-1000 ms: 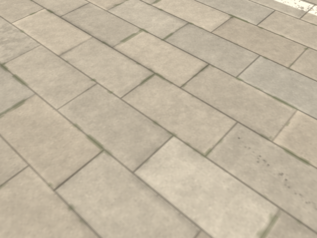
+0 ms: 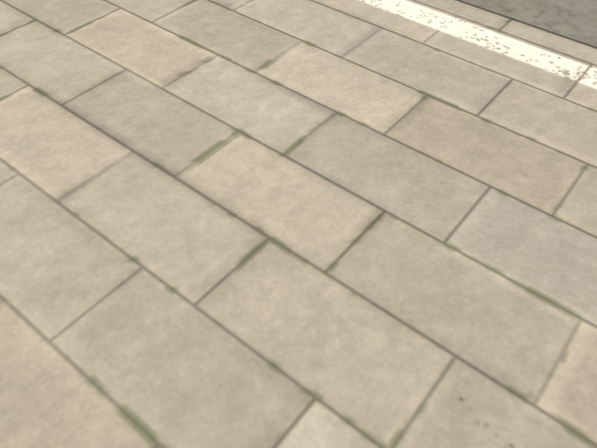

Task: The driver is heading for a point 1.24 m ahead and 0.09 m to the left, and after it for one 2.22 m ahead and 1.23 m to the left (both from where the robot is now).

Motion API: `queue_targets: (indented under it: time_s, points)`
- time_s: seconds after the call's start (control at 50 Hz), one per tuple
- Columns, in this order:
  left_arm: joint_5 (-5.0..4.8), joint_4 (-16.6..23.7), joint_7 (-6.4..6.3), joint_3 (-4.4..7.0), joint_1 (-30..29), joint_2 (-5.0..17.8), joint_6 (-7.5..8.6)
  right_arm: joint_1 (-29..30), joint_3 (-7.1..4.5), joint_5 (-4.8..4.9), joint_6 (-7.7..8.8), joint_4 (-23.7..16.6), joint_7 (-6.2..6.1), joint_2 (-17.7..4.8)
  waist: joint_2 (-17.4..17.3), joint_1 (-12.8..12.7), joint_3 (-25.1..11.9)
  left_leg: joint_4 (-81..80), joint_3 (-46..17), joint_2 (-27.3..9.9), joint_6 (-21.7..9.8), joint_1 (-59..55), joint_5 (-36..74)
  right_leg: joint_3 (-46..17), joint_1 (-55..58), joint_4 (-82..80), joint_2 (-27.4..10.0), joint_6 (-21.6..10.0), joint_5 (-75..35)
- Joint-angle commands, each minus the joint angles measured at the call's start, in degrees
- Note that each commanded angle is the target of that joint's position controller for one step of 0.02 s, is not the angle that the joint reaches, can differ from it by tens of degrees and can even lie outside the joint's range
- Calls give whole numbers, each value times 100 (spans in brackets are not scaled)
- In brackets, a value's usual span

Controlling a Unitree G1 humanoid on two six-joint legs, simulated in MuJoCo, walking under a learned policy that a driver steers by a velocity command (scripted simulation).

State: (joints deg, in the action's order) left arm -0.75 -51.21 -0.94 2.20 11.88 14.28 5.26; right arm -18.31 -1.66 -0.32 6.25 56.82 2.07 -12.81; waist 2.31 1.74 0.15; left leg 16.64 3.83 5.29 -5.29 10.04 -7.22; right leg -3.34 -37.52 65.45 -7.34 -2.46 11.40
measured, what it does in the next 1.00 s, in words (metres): walks ahead: right foot, then left foot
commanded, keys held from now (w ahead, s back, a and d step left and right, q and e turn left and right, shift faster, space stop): w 1.00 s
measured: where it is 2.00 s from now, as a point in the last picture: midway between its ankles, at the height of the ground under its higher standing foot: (308, 250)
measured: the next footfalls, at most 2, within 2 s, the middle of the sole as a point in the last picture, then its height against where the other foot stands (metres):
right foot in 0.30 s outside the picture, level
left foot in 0.88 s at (271, 390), level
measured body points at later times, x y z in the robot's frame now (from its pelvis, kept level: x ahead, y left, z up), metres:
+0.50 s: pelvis +0.28 -0.09 +0.00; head +0.29 -0.10 +0.45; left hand +0.34 +0.18 -0.12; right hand +0.36 -0.35 -0.14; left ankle +0.27 +0.08 -0.65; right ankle +0.30 -0.16 -0.74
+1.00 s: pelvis +0.55 -0.02 -0.01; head +0.58 +0.00 +0.44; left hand +0.57 +0.25 -0.16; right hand +0.68 -0.28 -0.13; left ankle +0.62 +0.07 -0.74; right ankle +0.43 -0.17 -0.64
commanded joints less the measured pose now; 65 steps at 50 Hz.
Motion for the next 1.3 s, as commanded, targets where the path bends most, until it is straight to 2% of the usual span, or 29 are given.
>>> queue_targets:
  time_s: [0.02, 0.12, 0.22, 0.26, 0.28, 0.3, 0.32, 0.34, 0.36, 0.38, 0.4, 0.44, 0.48, 0.54, 0.66, 0.76, 0.82, 0.84, 0.86, 0.88, 0.9, 0.92, 0.94, 0.96, 0.98, 1.02, 1.08, 1.2, 1.3]
  points:
    - [72, 242, -42, 80, 199, 265, -25, 212, -117, 5, 99, -306, -115, -750, -455, -265, 314, -1189, -1222, -1608, -974, 560, 380, -8, -187, -772, -244, 165, -877]
    - [4, 530, 55, 33, -898, 163, 48, -355, -151, 110, 8, -177, -212, -941, -468, 134, 329, -1077, -927, -1550, -704, -95, 433, 249, -6, -2661, 61, 229, -1762]
    - [-56, 807, 239, 20, -1467, 268, 119, -676, -194, 149, -121, -10, -231, -992, -550, 253, 473, -599, -1051, -1934, -617, -991, 400, 261, 11, -3431, 207, 52, -1085]
    - [-54, 779, 281, 81, -1145, 423, 169, -551, -229, 154, -182, -24, -241, -1078, -658, 6, 305, -179, -1075, -2009, -509, -1140, 1036, 379, 598, -3658, 363, -117, -668]
    - [-42, 634, 274, 176, -603, 582, 185, -414, -220, 140, -211, -60, -242, -1072, -663, -319, 2, 462, -905, -1831, -394, -1081, 1995, 542, 1372, -3789, 556, -240, -581]
    - [-36, 316, 236, 339, 459, 906, 198, -361, -152, 79, -228, -119, -238, -895, -520, -753, -666, 1734, -611, -1472, -224, -630, 2446, 450, 2797, -3739, 516, -450, -676]
    - [71, 136, 202, 483, 1459, 1500, 187, -685, 0, 5, -162, -270, -219, -461, 431, -874, -1639, 3966, -173, -841, 123, 1213, 952, -1409, 5016, -3730, -872, -1103, -502]
    - [69, 40, 252, 472, 1740, 1524, 157, -1067, 134, 61, -13, -221, -179, -35, 1566, -741, -2179, 5316, -635, -108, 280, 2828, -2452, -3670, 6101, -4626, -1616, -1623, 375]
    - [40, 84, 250, 323, 1480, 998, 173, -612, -44, 223, 94, -266, -156, -752, 971, -783, -1656, 5937, -1137, -480, 148, 3411, -2322, -3444, 5688, -4807, -1439, -1358, 675]
    - [14, 222, 242, 244, 870, 794, 170, -122, -100, 286, 143, -437, -154, -962, 631, -633, -958, 5879, -951, -801, 62, 3554, -1725, -2562, 4843, -4893, -1286, -1141, 182]
    - [45, 321, 262, 183, 392, 635, 159, 127, -117, 215, 133, -466, -192, -923, 146, -458, -629, 5614, -836, -1055, 81, 3266, -1202, -1929, 4045, -5070, -1044, -1043, -401]
    - [113, 302, 310, 114, 118, 384, 171, 44, -148, 132, -9, -455, -213, -685, 209, -138, -333, 5086, -825, -1335, 136, 2663, -684, -1161, 3163, -5446, -652, -943, -902]
    - [104, 157, 305, 131, 288, 431, 195, -82, -147, 133, -131, -411, -227, -501, 205, -31, -206, 4859, -726, -1344, 214, 2549, -497, -753, 2900, -5636, -510, -1011, -1386]
    - [106, -12, 213, 182, 604, 623, 177, 484, -184, 71, -182, -626, -249, -530, 65, -101, 40, 4143, -700, -1384, 360, 3126, 134, -470, 3021, -5776, -516, -1055, -1906]
    - [38, -226, 81, 181, 1084, 714, 89, 1703, -138, 94, -121, -978, -168, -376, 97, -436, 313, 2230, -458, -1158, 407, 3051, 1381, -33, 3275, -5949, -360, -861, -1521]
    - [-8, -484, 37, 225, 1454, 760, -24, 2384, -103, 151, -50, -1261, -18, -402, 115, -582, 568, 1528, -445, -1044, 250, 3230, 1009, -62, 4144, -5644, -701, -835, -1578]
    - [-22, -493, 3, 281, 1287, 871, -95, 2152, -160, 156, 9, -1273, 58, -568, 230, -329, 358, 1301, -294, -847, 40, 2557, 413, -31, 4395, -5141, -807, -704, -2582]
    - [-15, -466, 1, 295, 1164, 923, -120, 1745, -235, 149, 20, -1170, 49, -707, 323, -89, 81, 1266, -121, -644, -55, 1860, 301, 55, 4348, -4683, -727, -633, -3537]
    - [6, -434, 5, 263, 1054, 845, -153, 860, -371, 140, 18, -887, 18, -929, 270, 344, -417, 1190, 25, -444, -202, 676, 367, 266, 4087, -3683, -438, -497, -4177]
    - [73, -317, 12, 181, 1040, 692, -152, -239, -505, 90, 7, -619, -38, -1313, -114, 728, -1208, 1369, -782, -1156, -521, -1146, 479, 478, 2956, -2075, -118, -301, -3154]
    - [97, -260, 88, -40, 1740, -72, -23, -855, -622, 7, -25, -485, -58, -1850, -1585, 441, -2046, 912, -3512, -2614, -1484, -3327, -291, 514, 559, 241, 957, 129, 226]
    - [-28, -365, 127, 13, 1621, 226, 143, -821, -479, 64, -40, -475, -50, -1384, -1578, 528, -2368, 109, -4718, -2816, -1590, -3449, -814, -345, -198, 1172, 1022, 75, 2043]
    - [-177, -184, 144, 133, 1069, 672, 236, -267, -391, 107, -25, -557, -56, -1100, -1262, 443, -1393, 42, -3830, -2616, -1244, -2663, -822, -351, -687, 1399, 657, -37, 1754]
    - [-194, -67, 110, 145, 644, 735, 258, 259, -320, 94, -23, -694, -61, -878, -765, 268, -869, -72, -2976, -2381, -1020, -1719, -445, -173, -551, 1143, 311, -83, 1185]
    - [-110, -35, 60, 182, 439, 683, 220, 618, -262, 45, -9, -732, -31, -694, -481, 74, -443, -271, -2400, -2136, -887, -841, 23, -70, -277, 725, 104, -65, 801]
    - [-34, -89, 18, 213, 681, 454, 45, 747, -199, -27, 25, -666, 7, -497, -699, -238, -274, -618, -1787, -1819, -759, -44, 315, -94, 381, 227, -108, -63, 410]
    - [6, -11, -11, 225, 540, 330, -82, 449, -258, -9, 59, -490, -57, -751, -606, -308, -44, -921, -1385, -1766, -887, 209, 761, -3, 205, -316, -174, 59, -23]
    - [32, 363, 53, 212, -700, 248, -44, -84, -262, 54, -24, -297, -223, -881, -555, 13, 217, -1048, -892, -1603, -649, -241, 922, 151, -249, -2282, -38, 190, -1628]
    - [-33, 636, 191, 138, -1554, 214, 6, -591, -282, 107, -108, -48, -244, -944, -537, 306, 470, -860, -820, -1796, -621, -968, 824, 302, -308, -3223, 170, 148, -1610]
Velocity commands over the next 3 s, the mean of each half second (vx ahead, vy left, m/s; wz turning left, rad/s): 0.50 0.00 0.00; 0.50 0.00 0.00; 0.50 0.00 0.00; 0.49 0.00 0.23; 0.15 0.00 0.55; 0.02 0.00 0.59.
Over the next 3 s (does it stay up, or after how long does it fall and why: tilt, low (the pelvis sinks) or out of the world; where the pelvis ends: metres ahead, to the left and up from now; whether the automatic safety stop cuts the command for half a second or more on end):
stays up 1.26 0.03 -0.02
